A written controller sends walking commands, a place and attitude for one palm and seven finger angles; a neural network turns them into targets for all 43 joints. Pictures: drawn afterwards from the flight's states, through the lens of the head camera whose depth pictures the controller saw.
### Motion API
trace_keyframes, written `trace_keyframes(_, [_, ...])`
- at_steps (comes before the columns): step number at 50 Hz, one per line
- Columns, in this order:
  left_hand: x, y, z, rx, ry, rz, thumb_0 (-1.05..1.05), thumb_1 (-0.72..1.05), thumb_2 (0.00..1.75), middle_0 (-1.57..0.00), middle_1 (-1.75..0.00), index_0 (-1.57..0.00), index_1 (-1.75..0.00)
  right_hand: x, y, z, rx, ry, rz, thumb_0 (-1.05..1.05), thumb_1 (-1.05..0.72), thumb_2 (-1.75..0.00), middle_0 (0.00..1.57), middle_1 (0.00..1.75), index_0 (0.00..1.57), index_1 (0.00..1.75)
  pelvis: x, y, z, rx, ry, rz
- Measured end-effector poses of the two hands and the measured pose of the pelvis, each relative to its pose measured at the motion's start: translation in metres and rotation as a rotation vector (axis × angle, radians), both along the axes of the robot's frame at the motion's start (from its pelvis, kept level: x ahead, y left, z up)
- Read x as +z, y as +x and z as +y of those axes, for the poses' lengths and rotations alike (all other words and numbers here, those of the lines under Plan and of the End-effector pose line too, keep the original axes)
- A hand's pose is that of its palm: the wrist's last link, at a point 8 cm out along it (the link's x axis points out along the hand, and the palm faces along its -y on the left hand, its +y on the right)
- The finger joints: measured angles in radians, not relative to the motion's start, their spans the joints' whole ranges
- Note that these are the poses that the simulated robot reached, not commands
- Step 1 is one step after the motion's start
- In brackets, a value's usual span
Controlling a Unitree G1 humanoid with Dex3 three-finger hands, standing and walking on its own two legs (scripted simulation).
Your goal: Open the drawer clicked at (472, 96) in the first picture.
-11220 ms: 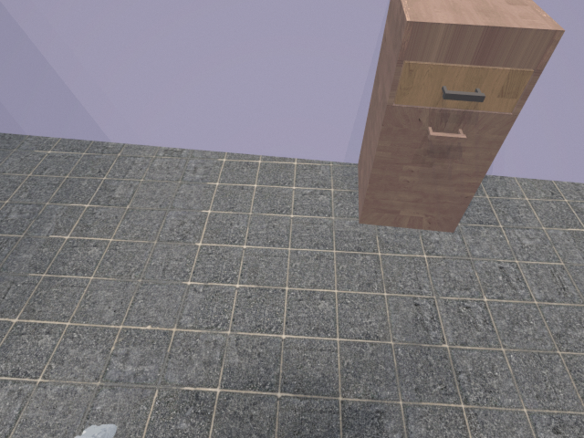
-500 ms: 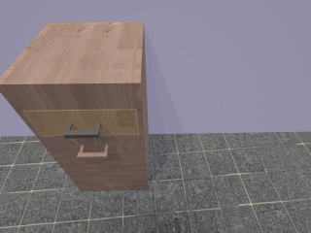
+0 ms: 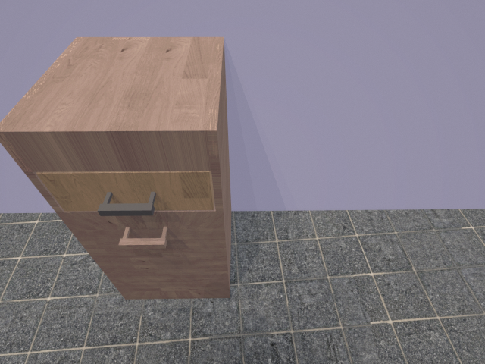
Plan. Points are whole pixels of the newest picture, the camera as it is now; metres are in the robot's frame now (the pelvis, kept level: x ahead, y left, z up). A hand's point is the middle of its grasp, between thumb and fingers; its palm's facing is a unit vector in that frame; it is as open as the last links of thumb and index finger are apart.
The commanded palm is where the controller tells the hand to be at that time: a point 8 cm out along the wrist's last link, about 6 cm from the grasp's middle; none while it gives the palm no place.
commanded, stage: look again from close up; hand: left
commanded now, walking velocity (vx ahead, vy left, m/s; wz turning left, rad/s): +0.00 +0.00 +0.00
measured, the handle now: (128, 202) +0.46 +0.31 -0.08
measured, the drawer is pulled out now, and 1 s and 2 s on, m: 0.00 0.00 0.00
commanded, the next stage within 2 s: shuffle to correct the standing spot in 0.12 s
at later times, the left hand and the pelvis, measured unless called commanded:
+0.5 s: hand out of the picture -0.04 +0.21 -0.18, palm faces +0.14 -0.96 -0.24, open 7.3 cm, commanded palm none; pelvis -0.03 +0.02 -0.01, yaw +3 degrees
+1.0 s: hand out of the picture -0.08 +0.17 -0.18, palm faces +0.06 -0.99 -0.15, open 7.3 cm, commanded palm none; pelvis -0.04 +0.03 -0.01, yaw +3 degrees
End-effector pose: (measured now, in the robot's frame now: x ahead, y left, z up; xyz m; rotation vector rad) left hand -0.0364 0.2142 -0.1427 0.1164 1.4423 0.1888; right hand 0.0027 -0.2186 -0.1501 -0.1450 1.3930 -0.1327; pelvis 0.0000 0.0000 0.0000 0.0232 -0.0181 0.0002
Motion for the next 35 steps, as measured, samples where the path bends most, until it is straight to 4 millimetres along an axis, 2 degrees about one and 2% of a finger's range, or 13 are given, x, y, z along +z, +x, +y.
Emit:
trace_keyframes(17, [-0.002, -0.006, 0.001, 0.016, -0.003, -0.01, 0.0, 0.91, 0.9, -0.2, -0.3, -0.2, -0.3, 0.0, -0.004, 0.001, 0.009, -0.004, 0.003, 0.01, -0.92, -0.89, 0.19, 0.3, 0.2, 0.3, -0.001, -0.009, 0.002, 0.011, -0.003, 0.001])
trace_keyframes(22, [-0.004, -0.009, 0.02, 0.054, 0.032, -0.04, 0.0, 0.91, 0.9, -0.2, -0.3, -0.2, -0.3, -0.004, 0.002, 0.001, 0.039, -0.017, 0.001, 0.01, -0.92, -0.89, 0.2, 0.3, 0.2, 0.3, -0.007, -0.02, 0.011, 0.042, 0.002, -0.004])
trace_keyframes(29, [-0.014, -0.017, 0.066, 0.063, 0.069, -0.046, 0.0, 0.91, 0.9, -0.2, -0.3, -0.2, -0.3, -0.004, 0.026, 0.015, 0.07, -0.058, -0.107, 0.01, -0.91, -0.89, 0.19, 0.3, 0.2, 0.3, -0.018, -0.033, 0.038, 0.057, 0.015, -0.016])
trace_keyframes(32, [-0.012, -0.014, 0.079, 0.044, 0.085, -0.056, 0.0, 0.91, 0.9, -0.2, -0.3, -0.2, -0.3, 0.0, 0.026, 0.026, 0.073, -0.045, -0.143, 0.0, -0.91, -0.89, 0.19, 0.3, 0.2, 0.3, -0.016, -0.04, 0.043, 0.047, 0.025, -0.013])
trace_keyframes(35, [-0.003, -0.011, 0.081, 0.026, 0.082, -0.082, 0.0, 0.91, 0.9, -0.2, -0.3, -0.2, -0.3, 0.004, 0.021, 0.037, 0.083, -0.018, -0.148, 0.0, -0.91, -0.89, 0.19, 0.3, 0.2, 0.3, -0.009, -0.044, 0.045, 0.051, 0.019, -0.001])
